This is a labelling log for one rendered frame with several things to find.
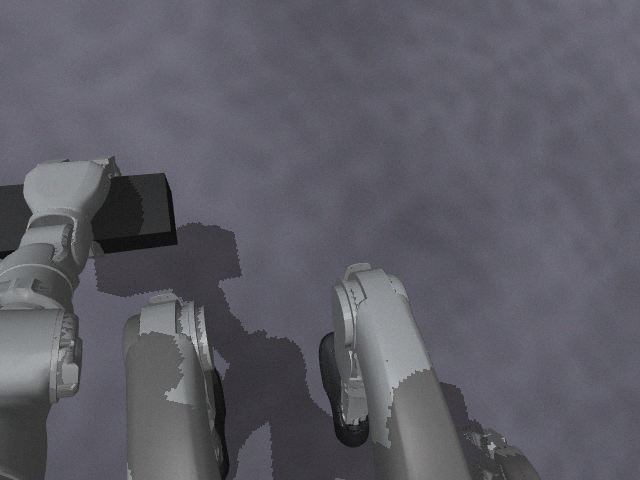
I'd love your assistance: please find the right robot hand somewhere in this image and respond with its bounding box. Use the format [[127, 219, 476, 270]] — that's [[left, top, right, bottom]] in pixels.
[[462, 425, 542, 480]]

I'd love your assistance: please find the right robot foot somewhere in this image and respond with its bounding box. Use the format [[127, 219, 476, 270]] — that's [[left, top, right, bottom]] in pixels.
[[319, 332, 369, 447]]

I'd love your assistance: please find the left robot hand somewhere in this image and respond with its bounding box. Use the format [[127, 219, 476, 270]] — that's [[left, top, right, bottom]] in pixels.
[[23, 156, 122, 258]]

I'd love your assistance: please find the carton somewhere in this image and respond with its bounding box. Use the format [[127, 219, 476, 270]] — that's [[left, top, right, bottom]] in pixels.
[[0, 173, 178, 259]]

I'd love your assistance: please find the left robot foot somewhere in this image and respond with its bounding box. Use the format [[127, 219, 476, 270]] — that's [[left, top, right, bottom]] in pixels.
[[211, 367, 229, 480]]

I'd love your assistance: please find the left robot arm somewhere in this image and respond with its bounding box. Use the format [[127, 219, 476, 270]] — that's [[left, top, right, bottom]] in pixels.
[[0, 208, 92, 480]]

